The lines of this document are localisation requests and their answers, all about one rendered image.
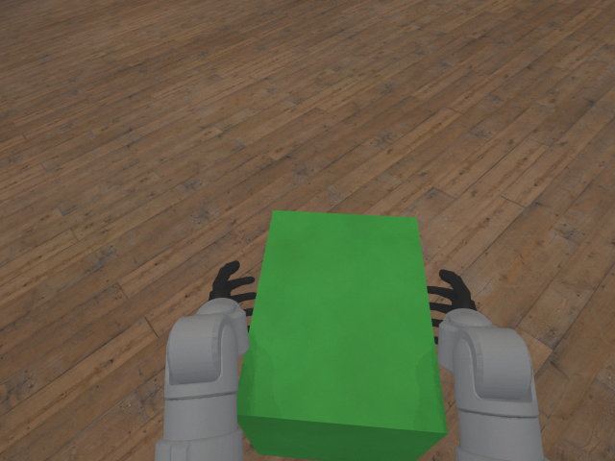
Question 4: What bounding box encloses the left robot forearm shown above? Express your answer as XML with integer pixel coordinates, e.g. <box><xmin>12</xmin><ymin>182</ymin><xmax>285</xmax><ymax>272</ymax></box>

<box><xmin>155</xmin><ymin>298</ymin><xmax>250</xmax><ymax>461</ymax></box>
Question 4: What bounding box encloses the carton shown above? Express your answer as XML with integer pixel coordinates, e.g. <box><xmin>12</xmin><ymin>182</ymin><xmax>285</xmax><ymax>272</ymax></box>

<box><xmin>236</xmin><ymin>210</ymin><xmax>448</xmax><ymax>461</ymax></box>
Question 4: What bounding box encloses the right robot hand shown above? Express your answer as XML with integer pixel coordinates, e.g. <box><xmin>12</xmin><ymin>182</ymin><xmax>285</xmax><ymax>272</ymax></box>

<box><xmin>427</xmin><ymin>269</ymin><xmax>477</xmax><ymax>345</ymax></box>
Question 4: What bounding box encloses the left robot hand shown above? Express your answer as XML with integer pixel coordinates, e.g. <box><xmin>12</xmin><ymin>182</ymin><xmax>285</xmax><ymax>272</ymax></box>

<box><xmin>209</xmin><ymin>260</ymin><xmax>257</xmax><ymax>332</ymax></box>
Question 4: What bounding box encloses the right robot forearm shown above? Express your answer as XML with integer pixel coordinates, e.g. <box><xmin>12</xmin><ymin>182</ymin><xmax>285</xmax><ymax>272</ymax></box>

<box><xmin>437</xmin><ymin>308</ymin><xmax>550</xmax><ymax>461</ymax></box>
